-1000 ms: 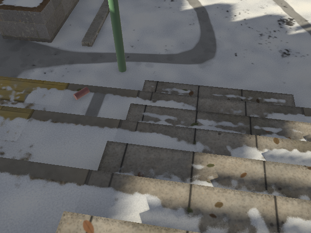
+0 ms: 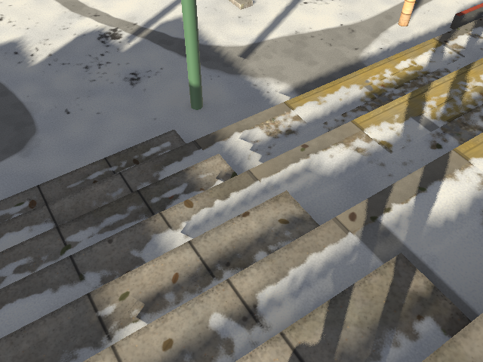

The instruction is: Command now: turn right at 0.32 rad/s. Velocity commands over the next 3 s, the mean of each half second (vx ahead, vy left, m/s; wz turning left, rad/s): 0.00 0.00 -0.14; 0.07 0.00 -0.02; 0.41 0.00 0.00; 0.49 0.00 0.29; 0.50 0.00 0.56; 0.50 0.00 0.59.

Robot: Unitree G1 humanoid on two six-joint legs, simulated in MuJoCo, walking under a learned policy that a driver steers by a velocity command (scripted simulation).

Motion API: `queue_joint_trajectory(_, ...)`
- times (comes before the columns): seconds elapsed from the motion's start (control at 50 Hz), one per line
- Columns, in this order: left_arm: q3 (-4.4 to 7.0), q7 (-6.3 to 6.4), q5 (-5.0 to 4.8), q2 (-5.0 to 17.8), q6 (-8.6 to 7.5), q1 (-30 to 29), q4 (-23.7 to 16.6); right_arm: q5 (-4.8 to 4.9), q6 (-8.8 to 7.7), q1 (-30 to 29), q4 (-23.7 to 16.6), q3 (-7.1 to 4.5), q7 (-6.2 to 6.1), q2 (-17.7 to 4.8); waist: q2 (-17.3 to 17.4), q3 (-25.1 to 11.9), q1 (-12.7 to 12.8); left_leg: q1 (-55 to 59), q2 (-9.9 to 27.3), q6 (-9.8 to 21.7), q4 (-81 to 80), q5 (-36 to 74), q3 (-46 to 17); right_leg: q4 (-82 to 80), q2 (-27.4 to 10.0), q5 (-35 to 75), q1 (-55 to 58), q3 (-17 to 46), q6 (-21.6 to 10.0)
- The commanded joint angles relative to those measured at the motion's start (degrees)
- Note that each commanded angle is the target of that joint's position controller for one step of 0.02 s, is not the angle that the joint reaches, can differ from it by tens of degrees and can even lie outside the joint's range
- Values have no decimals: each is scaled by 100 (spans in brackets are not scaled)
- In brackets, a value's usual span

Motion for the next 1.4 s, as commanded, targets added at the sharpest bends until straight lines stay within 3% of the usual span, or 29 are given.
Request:
queue_joint_trajectory(0.02, 249, -21, -265, 660, 55, 232, -313, -20, -28, 74, -339, -101, 1, -629, -677, -209, 14, -989, 107, -78, 959, 513, -504, -919, -1731, 3676, 427, 1309, -1558)
queue_joint_trajectory(0.04, 213, -10, -120, 603, 111, 93, -354, -70, 52, 232, -229, -56, 84, -451, -528, -253, -64, -578, -73, -72, 1251, 1065, -460, -981, -1591, 3485, -189, 1179, -1506)
queue_joint_trajectory(0.08, 121, 5, -17, 466, 95, -155, -400, -23, 152, 776, 25, -3, 329, -281, -300, -263, -261, -156, -192, -74, 1401, 1804, -497, -899, -1378, 2923, -893, 898, -1330)
queue_joint_trajectory(0.12, -56, -69, -37, 288, 74, -523, -335, -124, 190, 1332, 290, 40, 637, -144, -267, -161, -514, 576, -160, -124, 1056, 2454, -341, -470, -951, 2290, -1705, 469, -937)
queue_joint_trajectory(0.16, -161, -145, -99, 267, 115, -699, -283, -146, 180, 1173, 185, 74, 718, -77, -387, -172, -476, 954, -113, -256, 266, 2125, -191, 93, -933, 1992, -1761, 595, -747)
queue_joint_trajectory(0.22, -228, -346, -211, 375, 205, -350, -55, 189, 161, 1047, 147, 104, 599, -129, -220, -231, -303, 1323, -225, -253, -1831, 3208, 75, 972, -1012, 2238, -1082, 1055, -732)
queue_joint_trajectory(0.24, -220, -382, -292, 262, 234, 364, 74, 370, 151, 425, -99, 83, 492, -552, 129, -515, 288, 1100, -15, 119, -2280, 4669, -548, 978, -861, 1453, -395, 1213, -483)
queue_joint_trajectory(0.26, -244, -297, -389, 186, 247, 849, 143, 377, 101, -294, -318, 134, 525, -730, 502, -594, 755, 1133, 154, 668, -2679, 5088, -788, 1074, -426, 406, -320, 608, 67)
queue_joint_trajectory(0.3, -142, -226, -207, 588, 315, 444, 155, 349, 47, -859, -283, 206, 757, -586, 319, -206, 829, 230, -41, 727, -3022, 3120, -713, 888, -200, -565, 156, 128, 436)
queue_joint_trajectory(0.34, -118, -242, -186, 632, 335, 85, 293, 453, 49, -511, -30, 173, 852, -545, 73, 333, 532, 158, -134, 546, -3185, 2546, -643, 606, -194, -542, 61, 180, 442)
queue_joint_trajectory(0.4, -216, -219, -222, 268, 350, 20, 431, 300, -11, 110, 304, 125, 792, -509, -6, 69, 261, 989, -222, 498, -2948, 3700, -385, 495, -221, 484, 115, 287, 199)
queue_joint_trajectory(0.48, -202, -164, -213, 271, 382, 69, 651, 298, 44, 58, 376, 114, 789, -366, 27, -26, 220, 1389, -247, 501, -2987, 4127, -297, 353, -291, 828, 175, 293, 219)
queue_joint_trajectory(0.5, -246, 205, -266, 111, 551, -154, 678, 190, 355, 245, 438, 189, 472, -141, -22, -480, 97, 1738, 167, 471, -2995, 4886, -505, 308, -534, 1831, 762, 575, 230)
queue_joint_trajectory(0.52, -267, 388, -313, 102, 654, -170, 718, 223, 512, 231, 442, 197, 321, -174, -86, -351, 118, 1758, 151, 454, -3043, 4932, -495, 274, -561, 2039, 846, 603, 242)
queue_joint_trajectory(0.58, -269, 528, -290, 191, 818, -244, 925, 259, 695, 14, 496, 204, 185, -257, 32, 116, 176, 1687, 130, 458, -3356, 4284, -505, -66, -572, 1725, 925, 646, 258)
queue_joint_trajectory(0.66, -265, 507, -264, 260, 872, -222, 1303, 236, 701, -30, 695, 218, 209, -272, 59, 515, 222, 1618, 123, 471, -3782, 3504, -559, -498, -596, 1256, 1047, 704, 281)
queue_joint_trajectory(0.8, -295, 504, -241, 200, 822, -270, 1904, 233, 612, -50, 1007, 234, 218, -271, -3, 569, 249, 1672, 109, 494, -4229, 3011, -632, -905, -658, 1098, 1343, 734, 311)
queue_joint_trajectory(0.86, -234, 493, -190, 241, 844, -202, 2044, 216, 682, 171, 1116, 86, 245, -605, 410, 606, 157, 1676, 62, 813, -4553, 299, -963, -264, -111, -902, 887, 139, 187)
queue_joint_trajectory(0.92, -191, 450, -77, 223, 833, -653, 1855, 211, 735, 674, 1195, -45, 243, -835, 664, 1503, -115, 1586, 740, 1302, -5241, -1056, -1913, 385, 1, -1217, -417, -202, 113)
queue_joint_trajectory(1.02, -137, 368, -140, 248, 627, -666, 1793, 145, 599, 940, 1326, -124, 190, -762, 671, 1403, -8, 1774, 1044, 1595, -5255, 88, -2032, 725, -253, -881, -429, -62, -41)
queue_joint_trajectory(1.1, -90, 300, -114, 165, 566, 578, 2224, 160, 560, 460, 1152, -131, 181, -734, 289, 1118, 686, 414, 572, 1364, -4276, 222, -1285, 170, -13, -689, 1554, -209, -155)
queue_joint_trajectory(1.12, -23, 318, -70, 367, 560, 1171, 2419, 157, 547, 253, 1004, -86, 190, -580, -241, 1014, 934, -276, 115, 1129, -3459, 313, -789, -212, -218, -1496, 2202, 313, -279)
queue_joint_trajectory(1.14, 83, 339, -49, 732, 527, 1800, 2570, 155, 515, 172, 825, -5, 243, -269, -1490, 876, 1154, -1130, -657, 814, -1561, 562, 70, -1256, -1253, -2751, 2793, 2233, -704)
queue_joint_trajectory(1.16, 84, 316, -86, 887, 496, 2044, 2614, 22, 521, 141, 784, -81, 247, -498, -1407, 896, 1116, -1762, -865, 827, -141, 73, -208, -1756, -1983, -3132, 2760, 3619, -1104)
queue_joint_trajectory(1.18, 3, 318, -106, 747, 453, 1573, 2414, 27, 503, 335, 886, -79, 283, -524, -510, 1086, 783, -1844, -545, 848, 278, 719, -700, -1717, -1937, -2851, 2353, 3283, -1185)
queue_joint_trajectory(1.2, -19, 337, -102, 682, 401, 1152, 2253, 104, 460, 493, 962, -53, 335, -413, -305, 1115, 516, -1686, -319, 813, 282, 1237, -739, -1758, -1824, -2304, 2049, 2915, -1140)
queue_joint_trajectory(1.28, -142, 397, -9, 312, 203, 1212, 2248, 19, 517, 547, 1097, -84, 380, -468, -241, 857, 298, -1235, -108, 512, 182, 2289, -669, -1467, -1364, 512, 1830, 1607, -999)
queue_joint_trajectory(1.32, -227, 439, -93, 152, 98, 1371, 2409, 103, 549, 161, 989, -119, 401, -404, -284, 901, 199, -1406, -81, 458, -344, 3114, -894, -1111, -1077, 1406, 1893, 1096, -770)
queue_joint_trajectory(1.4, -305, 537, -124, 108, 115, 1376, 2334, 72, 580, -700, 701, -41, 509, -225, -420, 914, 312, -1057, -209, 460, -1565, 4884, -488, -546, -772, 876, 1075, 828, -824)
Next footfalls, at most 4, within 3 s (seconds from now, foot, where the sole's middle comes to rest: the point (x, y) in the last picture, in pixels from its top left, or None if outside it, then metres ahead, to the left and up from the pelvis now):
0.22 left None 0.01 0.12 -0.77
1.64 left None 0.42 0.06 -0.92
1.96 right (284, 318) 0.72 -0.15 -0.98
2.40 left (198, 287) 0.89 0.14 -1.06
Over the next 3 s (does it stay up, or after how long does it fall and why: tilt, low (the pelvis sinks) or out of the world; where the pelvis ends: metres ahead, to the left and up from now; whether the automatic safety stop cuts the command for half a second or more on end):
stays up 1.10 0.02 -0.45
